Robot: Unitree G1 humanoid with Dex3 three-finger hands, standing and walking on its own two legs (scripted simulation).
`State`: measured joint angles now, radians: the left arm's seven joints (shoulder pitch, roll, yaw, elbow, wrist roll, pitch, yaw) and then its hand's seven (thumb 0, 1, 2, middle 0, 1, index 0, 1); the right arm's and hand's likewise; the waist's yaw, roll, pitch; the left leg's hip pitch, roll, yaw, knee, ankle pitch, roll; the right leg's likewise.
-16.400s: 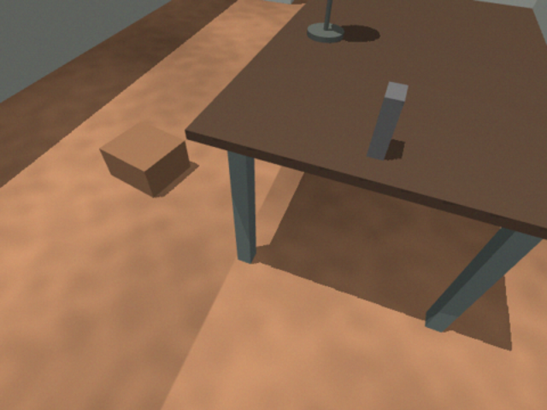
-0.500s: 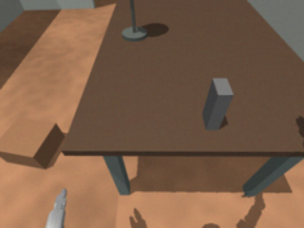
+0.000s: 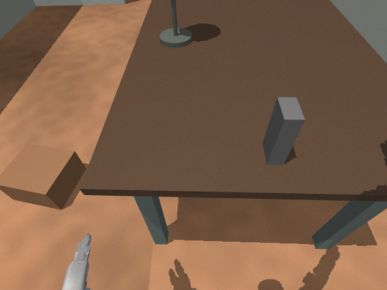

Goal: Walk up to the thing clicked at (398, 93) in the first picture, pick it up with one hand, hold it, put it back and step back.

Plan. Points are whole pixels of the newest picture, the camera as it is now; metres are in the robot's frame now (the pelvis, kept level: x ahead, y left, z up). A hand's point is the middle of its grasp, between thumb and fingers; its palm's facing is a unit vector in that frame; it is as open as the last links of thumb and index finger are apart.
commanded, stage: go down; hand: right
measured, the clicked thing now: (280, 133) +0.47 -0.18 +0.05
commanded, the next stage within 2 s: approach in 0.30 s
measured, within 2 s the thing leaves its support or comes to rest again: neither
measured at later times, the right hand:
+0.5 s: hand out of the picture +0.39 -0.37 +0.20, palm faces +0.18 +0.98 +0.02, open 16.9 cm
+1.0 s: hand (311, 139) +0.45 -0.24 +0.06, palm faces +0.12 +0.99 +0.06, open 16.8 cm
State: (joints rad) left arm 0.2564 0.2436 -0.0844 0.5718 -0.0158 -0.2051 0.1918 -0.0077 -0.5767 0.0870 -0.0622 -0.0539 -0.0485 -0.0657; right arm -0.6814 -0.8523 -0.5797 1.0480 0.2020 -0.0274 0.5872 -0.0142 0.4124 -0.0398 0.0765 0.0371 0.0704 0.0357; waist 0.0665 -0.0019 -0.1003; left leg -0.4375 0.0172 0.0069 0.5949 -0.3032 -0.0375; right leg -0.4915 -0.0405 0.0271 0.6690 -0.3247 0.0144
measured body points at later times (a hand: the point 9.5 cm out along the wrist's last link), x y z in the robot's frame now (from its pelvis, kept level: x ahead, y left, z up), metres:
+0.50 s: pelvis +0.00 +0.00 +0.00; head +0.03 -0.01 +0.45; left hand +0.15 +0.26 -0.06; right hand +0.38 -0.42 +0.20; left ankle -0.01 +0.15 -0.72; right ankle +0.00 -0.13 -0.72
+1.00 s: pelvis -0.01 +0.00 -0.02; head +0.06 -0.03 +0.42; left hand +0.12 +0.26 -0.07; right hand +0.43 -0.29 +0.06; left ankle -0.01 +0.15 -0.72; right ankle +0.00 -0.13 -0.72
